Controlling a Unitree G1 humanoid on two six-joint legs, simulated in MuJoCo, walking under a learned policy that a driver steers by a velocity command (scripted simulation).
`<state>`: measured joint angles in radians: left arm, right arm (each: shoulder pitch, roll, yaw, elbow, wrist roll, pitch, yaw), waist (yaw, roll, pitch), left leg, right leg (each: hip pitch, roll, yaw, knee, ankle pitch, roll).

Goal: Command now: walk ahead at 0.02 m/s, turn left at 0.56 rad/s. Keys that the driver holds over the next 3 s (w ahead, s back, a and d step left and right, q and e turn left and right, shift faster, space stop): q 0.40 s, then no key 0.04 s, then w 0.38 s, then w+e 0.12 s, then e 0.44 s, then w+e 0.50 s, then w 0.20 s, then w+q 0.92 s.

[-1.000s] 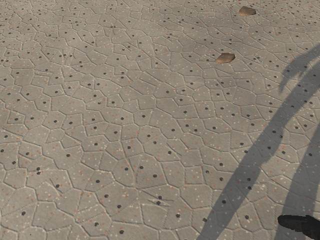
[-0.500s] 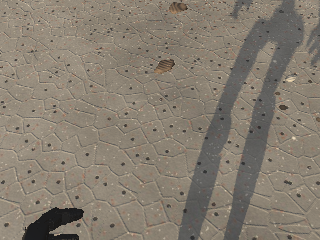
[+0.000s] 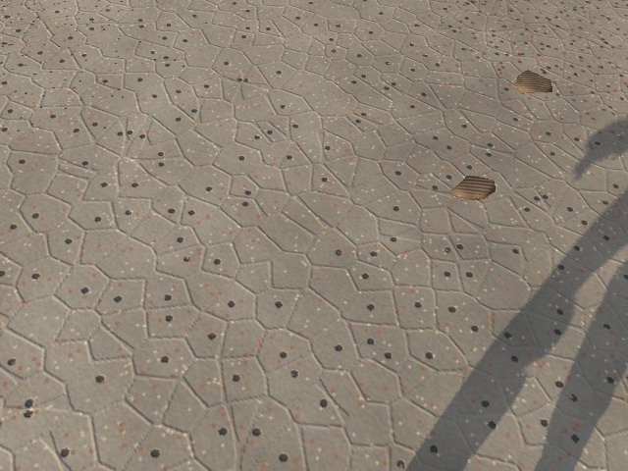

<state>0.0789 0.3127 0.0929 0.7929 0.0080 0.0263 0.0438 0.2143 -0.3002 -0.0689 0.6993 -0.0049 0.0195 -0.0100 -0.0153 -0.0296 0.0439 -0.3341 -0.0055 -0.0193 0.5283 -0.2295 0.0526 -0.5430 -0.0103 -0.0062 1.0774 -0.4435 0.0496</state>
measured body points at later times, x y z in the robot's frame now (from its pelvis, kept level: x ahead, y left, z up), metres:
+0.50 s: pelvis +0.02 -0.04 +0.00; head +0.06 -0.05 +0.45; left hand +0.07 +0.28 -0.09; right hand +0.25 -0.28 -0.10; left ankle -0.03 +0.09 -0.66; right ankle +0.05 -0.15 -0.74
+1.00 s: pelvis +0.13 +0.05 +0.00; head +0.15 +0.07 +0.45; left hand +0.20 +0.35 -0.11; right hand +0.25 -0.21 -0.10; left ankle +0.00 +0.11 -0.74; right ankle +0.32 -0.06 -0.68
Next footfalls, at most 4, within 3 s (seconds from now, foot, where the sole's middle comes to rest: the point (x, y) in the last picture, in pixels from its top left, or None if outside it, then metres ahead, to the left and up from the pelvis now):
0.34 right None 0.09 -0.14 -0.78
0.72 left None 0.04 0.12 -0.78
1.16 right None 0.42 0.01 -0.78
1.62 left None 0.41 0.23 -0.78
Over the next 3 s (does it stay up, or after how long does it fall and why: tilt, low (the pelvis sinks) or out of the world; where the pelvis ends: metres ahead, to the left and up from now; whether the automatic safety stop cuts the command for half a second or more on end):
stays up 1.02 -0.07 0.00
